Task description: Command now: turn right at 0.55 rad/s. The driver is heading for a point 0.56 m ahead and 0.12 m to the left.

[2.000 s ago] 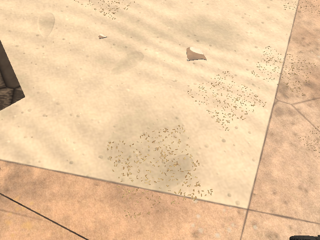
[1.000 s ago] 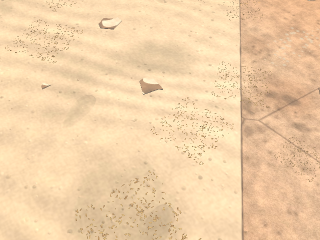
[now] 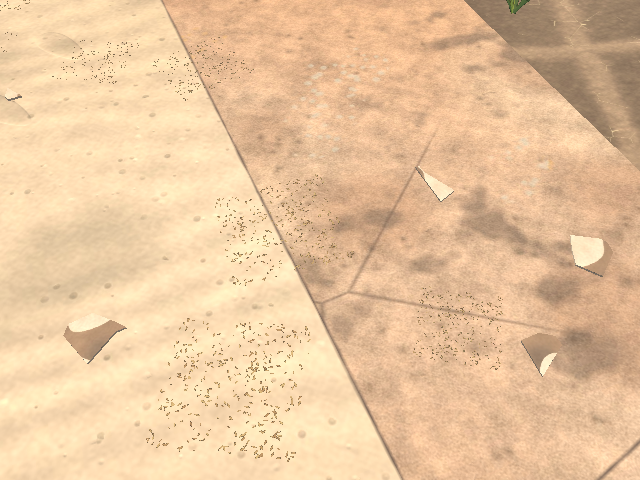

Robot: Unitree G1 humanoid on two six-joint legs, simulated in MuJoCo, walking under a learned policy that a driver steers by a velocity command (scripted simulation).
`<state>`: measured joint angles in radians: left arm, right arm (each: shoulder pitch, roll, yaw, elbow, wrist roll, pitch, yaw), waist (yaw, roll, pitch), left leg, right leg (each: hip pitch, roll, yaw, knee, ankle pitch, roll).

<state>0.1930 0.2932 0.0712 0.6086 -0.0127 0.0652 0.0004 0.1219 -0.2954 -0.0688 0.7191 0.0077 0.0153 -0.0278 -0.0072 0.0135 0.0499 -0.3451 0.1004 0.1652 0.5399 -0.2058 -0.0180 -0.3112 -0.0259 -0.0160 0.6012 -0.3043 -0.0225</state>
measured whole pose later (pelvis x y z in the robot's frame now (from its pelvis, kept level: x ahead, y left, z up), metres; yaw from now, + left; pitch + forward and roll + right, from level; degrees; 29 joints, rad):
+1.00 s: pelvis +0.24 -0.09 +0.01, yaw +1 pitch +1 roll +0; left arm 0.21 0.26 0.05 0.71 0.01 -0.09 -0.02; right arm 0.33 -0.31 -0.06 0.79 0.04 -0.05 0.00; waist -0.01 0.04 0.03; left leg -0.45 0.06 -0.06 1.18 -0.32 0.02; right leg -0.29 0.00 -0.09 0.47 -0.19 -0.04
